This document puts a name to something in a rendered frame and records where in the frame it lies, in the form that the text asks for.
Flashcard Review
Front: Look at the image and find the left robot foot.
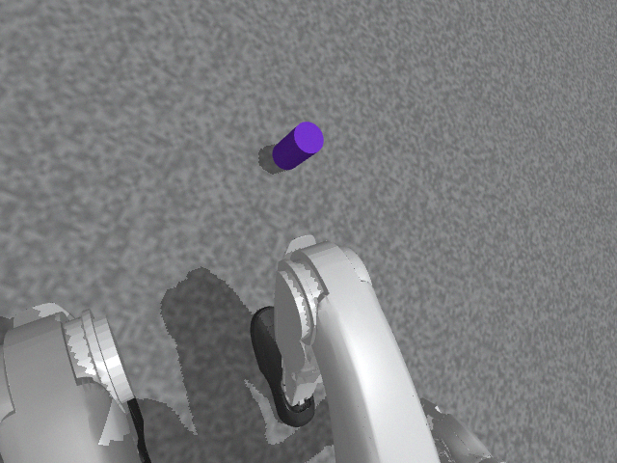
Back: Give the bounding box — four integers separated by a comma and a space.
127, 397, 151, 463

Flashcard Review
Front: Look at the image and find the right robot foot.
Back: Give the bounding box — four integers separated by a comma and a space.
251, 306, 315, 427

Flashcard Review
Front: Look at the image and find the right robot hand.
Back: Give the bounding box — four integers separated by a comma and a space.
420, 398, 492, 463

